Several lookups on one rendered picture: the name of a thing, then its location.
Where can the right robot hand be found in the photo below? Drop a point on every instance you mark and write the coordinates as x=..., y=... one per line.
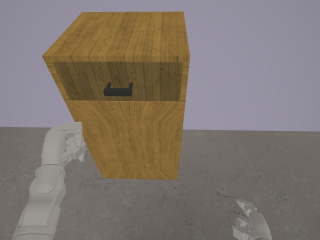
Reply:
x=252, y=228

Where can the cabinet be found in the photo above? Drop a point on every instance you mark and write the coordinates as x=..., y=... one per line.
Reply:
x=128, y=139

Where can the handle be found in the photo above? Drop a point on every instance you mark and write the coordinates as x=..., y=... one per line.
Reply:
x=126, y=92

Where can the left robot hand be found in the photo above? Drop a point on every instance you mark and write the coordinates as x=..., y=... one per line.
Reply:
x=55, y=144

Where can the drawer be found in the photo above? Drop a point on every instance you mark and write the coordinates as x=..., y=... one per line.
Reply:
x=153, y=81

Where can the left robot forearm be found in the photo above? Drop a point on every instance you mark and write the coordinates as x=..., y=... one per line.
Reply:
x=39, y=218

